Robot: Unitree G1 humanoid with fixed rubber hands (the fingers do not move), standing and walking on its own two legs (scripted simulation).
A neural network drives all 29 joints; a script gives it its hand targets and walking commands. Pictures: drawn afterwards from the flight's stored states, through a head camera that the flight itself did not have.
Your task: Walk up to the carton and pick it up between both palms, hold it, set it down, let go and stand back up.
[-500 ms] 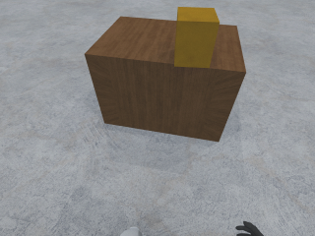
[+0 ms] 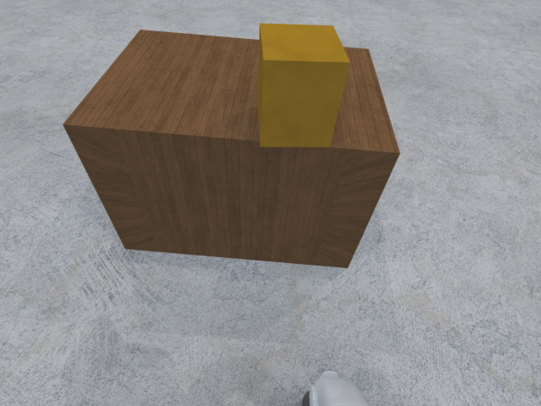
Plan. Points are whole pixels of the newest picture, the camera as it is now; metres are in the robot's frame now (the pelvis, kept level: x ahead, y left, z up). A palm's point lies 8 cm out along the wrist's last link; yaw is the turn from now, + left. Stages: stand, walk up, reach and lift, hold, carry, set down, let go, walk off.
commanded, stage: walk up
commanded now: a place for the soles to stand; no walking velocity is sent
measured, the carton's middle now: (295, 87) +0.89 -0.11 +0.00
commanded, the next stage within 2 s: none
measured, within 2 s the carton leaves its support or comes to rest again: neither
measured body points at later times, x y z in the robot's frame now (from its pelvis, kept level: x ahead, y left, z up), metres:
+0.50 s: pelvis +0.21 -0.05 -0.01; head +0.21 -0.04 +0.44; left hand +0.17 +0.20 -0.16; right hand +0.31 -0.29 -0.12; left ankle +0.32 +0.06 -0.72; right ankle +0.17 -0.15 -0.74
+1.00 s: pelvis +0.32 -0.09 -0.02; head +0.35 -0.09 +0.43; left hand +0.39 +0.15 -0.16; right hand +0.32 -0.34 -0.15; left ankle +0.33 +0.04 -0.74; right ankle +0.36 -0.21 -0.75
